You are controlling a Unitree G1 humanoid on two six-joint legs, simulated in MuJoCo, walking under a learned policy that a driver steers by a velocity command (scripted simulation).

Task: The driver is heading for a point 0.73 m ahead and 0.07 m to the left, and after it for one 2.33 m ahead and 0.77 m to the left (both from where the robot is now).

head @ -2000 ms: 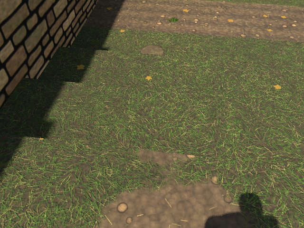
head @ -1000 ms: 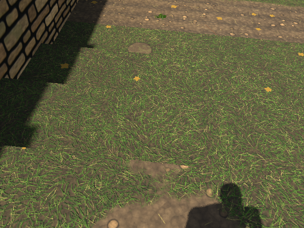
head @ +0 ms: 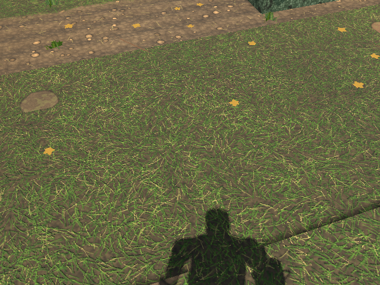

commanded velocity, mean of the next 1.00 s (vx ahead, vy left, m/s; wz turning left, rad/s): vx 0.07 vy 0.00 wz -0.06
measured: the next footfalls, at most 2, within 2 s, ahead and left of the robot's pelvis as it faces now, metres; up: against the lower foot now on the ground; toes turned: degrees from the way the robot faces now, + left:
left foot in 0.02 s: +0.08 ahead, +0.12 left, +0.00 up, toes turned +1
right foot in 0.34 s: +0.15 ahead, -0.08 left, +0.00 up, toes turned +0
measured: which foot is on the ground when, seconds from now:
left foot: up 0.00-0.00, down 0.02-1.00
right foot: down 0.00-0.02, up 0.04-0.32, down 0.34-1.00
